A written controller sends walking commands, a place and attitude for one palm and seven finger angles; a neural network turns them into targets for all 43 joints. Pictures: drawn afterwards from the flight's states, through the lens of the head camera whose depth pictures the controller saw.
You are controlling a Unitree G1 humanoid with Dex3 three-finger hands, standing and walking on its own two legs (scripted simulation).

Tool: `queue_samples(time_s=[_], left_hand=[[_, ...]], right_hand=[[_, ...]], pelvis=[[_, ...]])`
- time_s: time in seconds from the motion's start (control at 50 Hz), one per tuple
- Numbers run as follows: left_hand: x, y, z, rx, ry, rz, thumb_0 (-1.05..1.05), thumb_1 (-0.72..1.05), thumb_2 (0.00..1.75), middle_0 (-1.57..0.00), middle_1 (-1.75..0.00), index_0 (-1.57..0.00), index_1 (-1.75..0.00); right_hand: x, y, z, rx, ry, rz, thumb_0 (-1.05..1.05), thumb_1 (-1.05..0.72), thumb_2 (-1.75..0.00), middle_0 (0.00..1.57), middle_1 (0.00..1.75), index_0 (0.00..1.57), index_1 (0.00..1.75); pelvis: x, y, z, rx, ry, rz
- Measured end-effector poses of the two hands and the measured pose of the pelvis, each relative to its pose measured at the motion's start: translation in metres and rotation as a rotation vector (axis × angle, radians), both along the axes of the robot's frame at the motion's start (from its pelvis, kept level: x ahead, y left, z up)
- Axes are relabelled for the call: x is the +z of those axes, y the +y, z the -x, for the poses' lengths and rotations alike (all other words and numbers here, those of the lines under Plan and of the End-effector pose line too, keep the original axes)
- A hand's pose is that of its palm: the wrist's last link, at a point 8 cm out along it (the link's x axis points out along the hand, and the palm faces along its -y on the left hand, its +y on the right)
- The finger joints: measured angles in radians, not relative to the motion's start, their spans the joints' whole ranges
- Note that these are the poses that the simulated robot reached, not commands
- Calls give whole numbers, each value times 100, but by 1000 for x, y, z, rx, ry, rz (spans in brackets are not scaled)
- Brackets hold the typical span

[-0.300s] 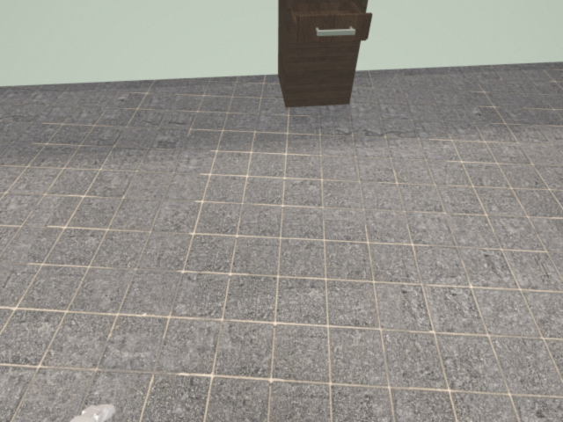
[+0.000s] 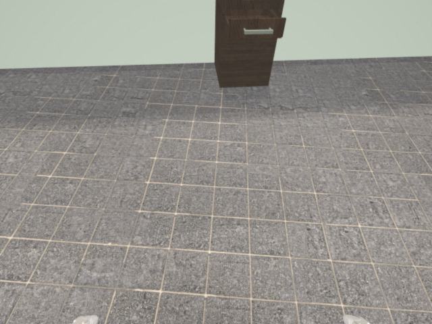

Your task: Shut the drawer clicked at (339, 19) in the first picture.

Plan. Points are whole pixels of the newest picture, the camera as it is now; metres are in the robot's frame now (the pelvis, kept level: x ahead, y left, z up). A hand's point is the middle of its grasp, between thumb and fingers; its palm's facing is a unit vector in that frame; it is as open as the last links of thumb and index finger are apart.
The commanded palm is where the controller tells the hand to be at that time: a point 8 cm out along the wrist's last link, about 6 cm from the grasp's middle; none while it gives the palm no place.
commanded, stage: stand and wait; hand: left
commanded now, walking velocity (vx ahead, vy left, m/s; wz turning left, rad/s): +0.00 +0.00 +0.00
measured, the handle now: (258, 30) +1.91 -0.17 -0.22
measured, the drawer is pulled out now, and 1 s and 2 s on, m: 0.17 0.17 0.17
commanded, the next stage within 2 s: look at it before walking up in 0.52 s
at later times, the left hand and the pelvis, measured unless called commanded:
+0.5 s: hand out of the picture +0.06 +0.24 -0.15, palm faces -0.02 -0.94 -0.34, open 7.4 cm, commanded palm none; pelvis -0.02 -0.01 +0.00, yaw +0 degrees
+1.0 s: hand out of the picture +0.04 +0.24 -0.15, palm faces -0.03 -0.95 -0.32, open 7.4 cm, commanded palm none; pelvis -0.03 -0.01 +0.01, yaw +0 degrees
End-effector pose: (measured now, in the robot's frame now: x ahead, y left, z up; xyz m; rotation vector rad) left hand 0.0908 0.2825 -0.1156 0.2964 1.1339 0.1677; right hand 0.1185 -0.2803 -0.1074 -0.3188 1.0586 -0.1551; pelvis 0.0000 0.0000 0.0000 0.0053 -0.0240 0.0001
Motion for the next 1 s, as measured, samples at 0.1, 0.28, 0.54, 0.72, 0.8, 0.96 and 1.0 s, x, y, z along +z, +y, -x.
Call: queue_samples(time_s=[0.1, 0.28, 0.54, 0.72, 0.8, 0.96, 1.0], left_hand=[[-2, 1, 13, 12, 33, -3, 1, 90, 90, -21, -30, -20, -30], [-1, 6, 33, 28, 75, -19, 1, 90, 90, -20, -30, -20, -30], [3, 4, 41, 21, 68, -23, 1, 90, 90, -20, -30, -20, -30], [2, 0, 47, 15, 68, -13, 1, 90, 90, -20, -30, -20, -30], [0, 0, 51, 16, 79, -10, 1, 90, 90, -20, -30, -20, -30], [-2, 0, 58, 22, 104, -6, 1, 90, 90, -20, -30, -20, -30], [-3, 0, 59, 23, 108, -7, 1, 90, 90, -20, -30, -20, -30]], right_hand=[[-1, -7, 14, -16, 37, 9, 1, -90, -90, 20, 30, 20, 30], [-5, -17, 45, -44, 109, 22, 1, -91, -90, 20, 30, 20, 30], [-7, -18, 69, -57, 136, 9, 1, -91, -90, 20, 30, 20, 30], [-7, -17, 76, -56, 139, 3, 1, -91, -90, 20, 30, 20, 30], [-8, -17, 79, -57, 145, 3, 1, -91, -90, 20, 30, 20, 30], [-8, -17, 81, -58, 163, 6, 1, -91, -90, 20, 30, 20, 30], [-8, -17, 81, -58, 164, 7, 1, -91, -90, 20, 30, 20, 30]], pelvis=[[1, -2, 2, 0, -4, 1], [3, -5, 8, 1, -13, 2], [5, -7, 20, 1, -22, 1], [5, -7, 27, 0, -20, 2], [5, -7, 28, 0, -17, 2], [6, -7, 28, 1, -12, 3], [6, -7, 27, 1, -12, 3]])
